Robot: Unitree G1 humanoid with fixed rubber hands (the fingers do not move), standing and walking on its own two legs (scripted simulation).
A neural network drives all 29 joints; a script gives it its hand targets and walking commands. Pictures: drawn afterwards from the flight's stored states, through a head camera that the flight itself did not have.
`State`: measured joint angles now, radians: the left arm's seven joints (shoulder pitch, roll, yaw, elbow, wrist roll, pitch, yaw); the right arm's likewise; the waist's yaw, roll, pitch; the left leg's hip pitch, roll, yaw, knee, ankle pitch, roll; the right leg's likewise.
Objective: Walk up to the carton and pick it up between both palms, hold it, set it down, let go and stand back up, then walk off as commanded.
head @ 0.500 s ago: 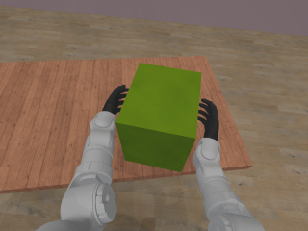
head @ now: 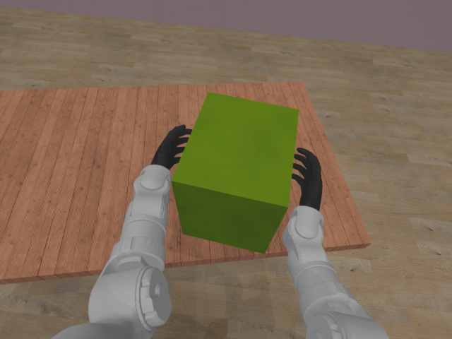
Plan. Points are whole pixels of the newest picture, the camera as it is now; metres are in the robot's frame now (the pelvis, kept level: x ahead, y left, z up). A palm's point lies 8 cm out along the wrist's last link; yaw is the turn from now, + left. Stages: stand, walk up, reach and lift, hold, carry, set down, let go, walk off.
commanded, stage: set down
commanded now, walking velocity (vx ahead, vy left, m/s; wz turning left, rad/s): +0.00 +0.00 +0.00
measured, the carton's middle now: (237, 175) +0.41 -0.03 -0.01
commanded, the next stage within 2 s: none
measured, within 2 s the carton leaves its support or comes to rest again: neither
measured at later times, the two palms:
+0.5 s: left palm (164, 164) +0.40 +0.12 +0.04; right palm (308, 198) +0.32 -0.15 +0.03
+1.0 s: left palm (151, 161) +0.42 +0.15 +0.03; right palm (304, 204) +0.33 -0.15 +0.01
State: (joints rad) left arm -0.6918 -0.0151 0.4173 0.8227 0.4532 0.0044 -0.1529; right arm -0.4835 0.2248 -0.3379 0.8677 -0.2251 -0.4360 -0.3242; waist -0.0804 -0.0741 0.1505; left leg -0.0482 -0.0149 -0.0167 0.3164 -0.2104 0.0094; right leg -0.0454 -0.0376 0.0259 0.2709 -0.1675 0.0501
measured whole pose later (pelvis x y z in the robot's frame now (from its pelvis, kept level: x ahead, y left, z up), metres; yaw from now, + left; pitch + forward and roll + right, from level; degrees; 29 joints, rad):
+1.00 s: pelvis +0.00 +0.02 -0.01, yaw -1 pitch +8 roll -3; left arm -0.80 0.09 0.31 1.13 0.18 -0.14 -0.02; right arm -0.59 0.11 -0.32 1.17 -0.05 -0.47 -0.32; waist -0.08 -0.04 -0.04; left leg -0.37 0.02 -0.02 0.51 -0.27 0.01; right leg -0.28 0.00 0.03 0.27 -0.13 0.05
